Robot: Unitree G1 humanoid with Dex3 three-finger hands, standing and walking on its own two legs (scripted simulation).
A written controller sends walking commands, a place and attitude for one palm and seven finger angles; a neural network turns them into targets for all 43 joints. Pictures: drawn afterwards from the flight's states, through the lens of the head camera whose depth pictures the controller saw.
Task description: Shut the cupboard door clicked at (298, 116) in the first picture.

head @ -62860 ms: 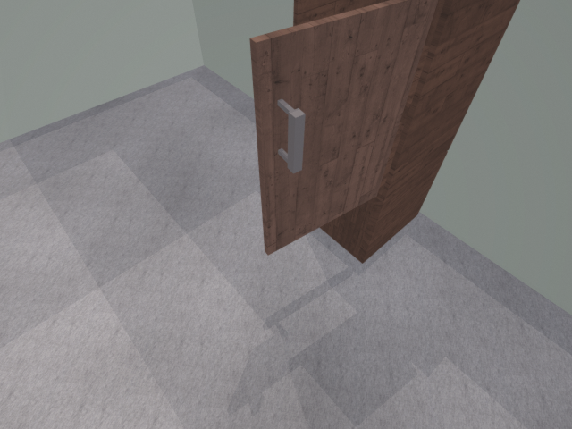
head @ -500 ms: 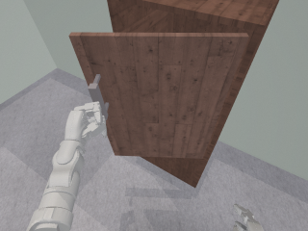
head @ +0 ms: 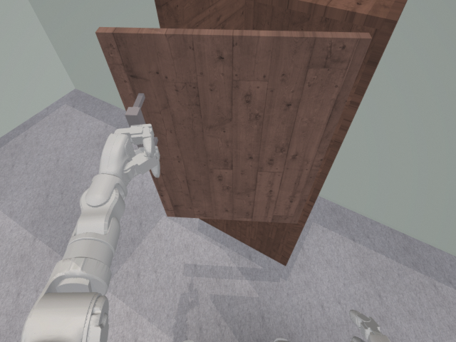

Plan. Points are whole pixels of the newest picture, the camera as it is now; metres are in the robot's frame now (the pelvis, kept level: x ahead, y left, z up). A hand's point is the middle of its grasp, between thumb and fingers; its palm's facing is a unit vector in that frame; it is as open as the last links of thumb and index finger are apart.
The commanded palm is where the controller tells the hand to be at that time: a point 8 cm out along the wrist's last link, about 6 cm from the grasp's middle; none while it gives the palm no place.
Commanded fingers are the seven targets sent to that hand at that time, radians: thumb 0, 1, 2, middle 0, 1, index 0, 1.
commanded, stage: push the door shut along its arc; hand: left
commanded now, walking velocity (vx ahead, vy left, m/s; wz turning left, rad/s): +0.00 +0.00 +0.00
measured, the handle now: (145, 129) +0.48 +0.18 +0.09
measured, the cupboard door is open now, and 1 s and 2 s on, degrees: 27 12 0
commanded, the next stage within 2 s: pull the fist back off the door in 1.58 s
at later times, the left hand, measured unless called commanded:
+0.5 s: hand (162, 135) +0.46 +0.14 +0.10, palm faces -0.20 -0.98 -0.01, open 3.1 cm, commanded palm +0.46 +0.18 +0.10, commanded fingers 0.00 0.90 0.90 -1.30 -1.50 -1.30 -1.50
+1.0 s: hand (196, 113) +0.52 +0.08 +0.10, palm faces -0.36 -0.93 +0.02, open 3.1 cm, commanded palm +0.52 +0.14 +0.10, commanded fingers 0.00 0.90 0.90 -1.30 -1.50 -1.30 -1.50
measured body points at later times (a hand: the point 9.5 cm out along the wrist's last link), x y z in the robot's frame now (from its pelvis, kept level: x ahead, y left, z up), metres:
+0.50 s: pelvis -0.01 +0.01 -0.01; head +0.07 +0.00 +0.43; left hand +0.47 +0.20 +0.10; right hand +0.05 -0.27 -0.13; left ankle +0.02 +0.11 -0.72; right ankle +0.04 -0.11 -0.72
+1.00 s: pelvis +0.00 +0.01 -0.02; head +0.11 +0.01 +0.41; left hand +0.53 +0.13 +0.11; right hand +0.01 -0.27 -0.14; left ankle +0.02 +0.11 -0.72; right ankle +0.04 -0.11 -0.72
